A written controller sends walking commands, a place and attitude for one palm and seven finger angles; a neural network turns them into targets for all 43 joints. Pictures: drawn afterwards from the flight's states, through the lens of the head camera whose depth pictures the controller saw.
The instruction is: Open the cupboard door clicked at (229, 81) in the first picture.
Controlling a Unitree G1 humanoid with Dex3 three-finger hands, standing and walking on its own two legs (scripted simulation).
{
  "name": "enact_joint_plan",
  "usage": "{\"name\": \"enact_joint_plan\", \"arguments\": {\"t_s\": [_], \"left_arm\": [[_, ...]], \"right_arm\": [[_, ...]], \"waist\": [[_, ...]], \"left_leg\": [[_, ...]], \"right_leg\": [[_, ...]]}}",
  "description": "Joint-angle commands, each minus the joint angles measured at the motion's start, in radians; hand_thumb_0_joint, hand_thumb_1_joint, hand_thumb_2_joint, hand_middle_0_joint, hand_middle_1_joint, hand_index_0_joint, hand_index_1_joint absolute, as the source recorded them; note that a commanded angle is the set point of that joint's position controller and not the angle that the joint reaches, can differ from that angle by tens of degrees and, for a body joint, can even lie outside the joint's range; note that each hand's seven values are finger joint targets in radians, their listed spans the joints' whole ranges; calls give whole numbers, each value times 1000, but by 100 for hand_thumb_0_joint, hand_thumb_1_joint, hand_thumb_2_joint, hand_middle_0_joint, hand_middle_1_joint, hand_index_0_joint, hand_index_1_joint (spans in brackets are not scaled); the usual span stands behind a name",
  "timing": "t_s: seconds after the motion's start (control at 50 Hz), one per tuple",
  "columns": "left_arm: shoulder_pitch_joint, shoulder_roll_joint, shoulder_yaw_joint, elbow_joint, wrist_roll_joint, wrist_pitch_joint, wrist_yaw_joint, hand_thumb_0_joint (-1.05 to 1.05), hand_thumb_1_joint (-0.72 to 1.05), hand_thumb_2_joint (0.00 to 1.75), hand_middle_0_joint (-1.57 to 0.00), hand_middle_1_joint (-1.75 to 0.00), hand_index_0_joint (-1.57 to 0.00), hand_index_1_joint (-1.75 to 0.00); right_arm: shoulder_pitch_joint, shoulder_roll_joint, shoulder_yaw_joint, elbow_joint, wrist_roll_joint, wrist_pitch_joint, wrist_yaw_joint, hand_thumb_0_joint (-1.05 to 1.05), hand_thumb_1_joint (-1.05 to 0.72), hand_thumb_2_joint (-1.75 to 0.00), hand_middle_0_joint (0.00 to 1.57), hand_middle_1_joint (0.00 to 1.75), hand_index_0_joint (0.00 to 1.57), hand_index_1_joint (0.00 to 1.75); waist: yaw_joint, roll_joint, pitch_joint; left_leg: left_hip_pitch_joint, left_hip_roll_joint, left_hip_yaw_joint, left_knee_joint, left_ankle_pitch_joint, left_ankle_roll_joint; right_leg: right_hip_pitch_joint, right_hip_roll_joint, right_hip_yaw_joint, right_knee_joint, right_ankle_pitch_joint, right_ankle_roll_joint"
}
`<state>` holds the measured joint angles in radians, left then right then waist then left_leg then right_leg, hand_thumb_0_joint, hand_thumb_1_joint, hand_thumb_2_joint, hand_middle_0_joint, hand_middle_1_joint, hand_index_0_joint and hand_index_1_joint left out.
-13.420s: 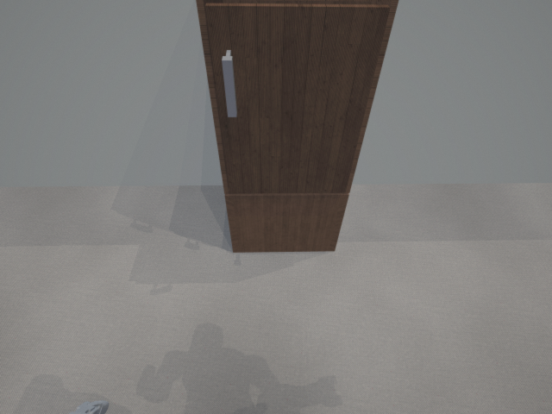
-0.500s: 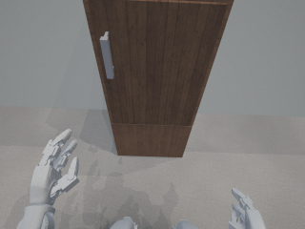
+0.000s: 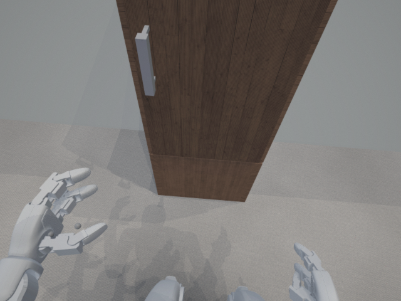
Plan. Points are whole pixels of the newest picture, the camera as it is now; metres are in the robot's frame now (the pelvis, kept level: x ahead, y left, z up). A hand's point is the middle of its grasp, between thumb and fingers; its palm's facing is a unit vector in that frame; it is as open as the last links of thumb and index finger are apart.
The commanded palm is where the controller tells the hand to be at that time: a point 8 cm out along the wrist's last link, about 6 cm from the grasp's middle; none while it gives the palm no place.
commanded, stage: raise the hand with hooked fingers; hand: left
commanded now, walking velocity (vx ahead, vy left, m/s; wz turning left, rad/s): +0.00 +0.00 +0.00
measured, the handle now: (148, 62) +0.60 +0.18 +0.12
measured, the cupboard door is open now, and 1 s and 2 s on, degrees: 0 0 0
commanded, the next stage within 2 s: move the hooked fingers beside the handle in 1.32 s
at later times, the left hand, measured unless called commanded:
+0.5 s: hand (62, 183) +0.28 +0.26 +0.11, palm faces +0.02 -1.00 -0.05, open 13.5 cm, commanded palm +0.25 +0.31 +0.11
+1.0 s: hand (57, 152) +0.32 +0.26 +0.14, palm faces +0.01 -1.00 -0.02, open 14.0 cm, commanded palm +0.28 +0.31 +0.14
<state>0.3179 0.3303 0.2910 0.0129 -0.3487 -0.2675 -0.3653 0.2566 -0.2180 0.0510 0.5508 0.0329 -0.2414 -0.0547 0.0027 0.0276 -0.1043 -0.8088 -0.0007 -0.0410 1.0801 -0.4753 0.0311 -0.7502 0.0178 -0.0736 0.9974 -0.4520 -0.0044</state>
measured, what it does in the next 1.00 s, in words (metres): stands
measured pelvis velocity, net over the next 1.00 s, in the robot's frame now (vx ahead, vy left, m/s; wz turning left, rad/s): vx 0.02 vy -0.01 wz -0.01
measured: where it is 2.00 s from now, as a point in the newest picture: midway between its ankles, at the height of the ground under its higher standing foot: outside the picture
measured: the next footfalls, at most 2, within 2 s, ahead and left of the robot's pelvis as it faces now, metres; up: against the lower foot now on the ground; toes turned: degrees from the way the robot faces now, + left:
none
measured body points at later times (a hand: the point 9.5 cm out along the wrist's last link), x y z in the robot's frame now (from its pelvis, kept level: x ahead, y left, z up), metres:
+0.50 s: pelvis +0.02 +0.00 +0.02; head +0.06 +0.01 +0.47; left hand +0.27 +0.31 +0.11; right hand +0.20 -0.24 -0.04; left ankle +0.03 +0.09 -0.67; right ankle +0.02 -0.12 -0.67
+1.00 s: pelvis +0.02 -0.01 +0.04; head +0.04 +0.00 +0.49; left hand +0.31 +0.32 +0.14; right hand +0.17 -0.26 -0.04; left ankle +0.03 +0.09 -0.67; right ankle +0.02 -0.12 -0.67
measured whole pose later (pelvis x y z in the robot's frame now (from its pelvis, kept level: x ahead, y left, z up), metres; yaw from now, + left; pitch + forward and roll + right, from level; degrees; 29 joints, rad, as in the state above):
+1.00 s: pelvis +0.02 -0.01 +0.04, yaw -1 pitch +7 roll -2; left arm -0.08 0.44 0.43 0.38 -0.37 -0.15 -0.49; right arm 0.29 -0.28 0.05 0.56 0.06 -0.17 -0.09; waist 0.00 0.03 -0.08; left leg -0.53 0.00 -0.01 0.80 -0.38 0.03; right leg -0.50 0.02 -0.03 0.75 -0.36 -0.01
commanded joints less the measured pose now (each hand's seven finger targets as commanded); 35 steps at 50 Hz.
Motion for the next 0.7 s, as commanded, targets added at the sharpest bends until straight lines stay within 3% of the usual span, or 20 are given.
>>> {"name": "enact_joint_plan", "arguments": {"t_s": [0.0, 0.06, 0.12, 0.16, 0.24, 0.26, 0.4, 0.68], "left_arm": [[-17, 126, 105, -189, -28, -85, 14, 0, -3, 50, -27, -90, -27, -90], [-49, 150, 114, -170, -26, -85, 7, 0, -10, 47, -27, -94, -27, -94], [-49, 169, 131, -179, -31, -81, -4, 0, -17, 44, -28, -99, -28, -99], [-90, 198, 147, -178, -38, -77, -10, 0, -22, 42, -28, -102, -28, -102], [-141, 198, 147, -179, -46, -80, -14, 0, -31, 38, -29, -108, -29, -108], [-166, 223, 162, -161, -48, -71, -18, 0, -34, 37, -29, -110, -29, -110], [-275, 245, 168, -83, -48, -16, -50, 0, -50, 30, -30, -120, -30, -120], [-542, 342, 215, 83, -44, 40, -95, 0, -50, 30, -30, -120, -30, -120]], "right_arm": [[-42, -160, -88, -158, 2, -60, -8, 0, -90, -90, 20, 30, 20, 30], [-32, -173, -91, -160, 3, -54, -8, 0, -90, -90, 20, 30, 20, 30], [-18, -177, -92, -168, 7, -47, -10, 0, -90, -90, 20, 30, 20, 30], [-17, -182, -88, -165, 7, -44, -14, 0, -90, -90, 20, 30, 20, 30], [-15, -180, -84, -164, 12, -39, -19, 0, -90, -90, 20, 30, 20, 30], [-10, -187, -81, -161, 10, -36, -20, 0, -90, -90, 20, 30, 20, 30], [-17, -188, -74, -165, 17, -18, -31, 0, -90, -90, 20, 30, 20, 30], [-33, -192, -55, -153, 25, 5, -51, 0, -90, -90, 20, 30, 20, 30]], "waist": [[14, 31, -230], [9, 25, -209], [11, 26, -244], [12, 57, -226], [6, 78, -230], [7, 75, -221], [5, 72, -221], [8, 47, -177]], "left_leg": [[197, 0, -24, -201, 309, -22], [202, 0, -25, -209, 311, -23], [233, 3, -20, -224, 347, -25], [242, 2, -18, -225, 366, -25], [287, 5, -16, -248, 371, -26], [283, 6, -21, -251, 376, -28], [327, 6, -15, -292, 372, -26], [371, 2, -8, -375, 296, -14]], "right_leg": [[135, 22, -4, -125, 215, -25], [134, 23, -3, -131, 216, -27], [163, 17, -2, -144, 246, -23], [174, 21, 4, -149, 268, -28], [181, 18, 4, -173, 270, -24], [191, 23, 2, -171, 275, -30], [227, 20, 5, -217, 292, -25], [295, 16, 27, -310, 248, -30]]}}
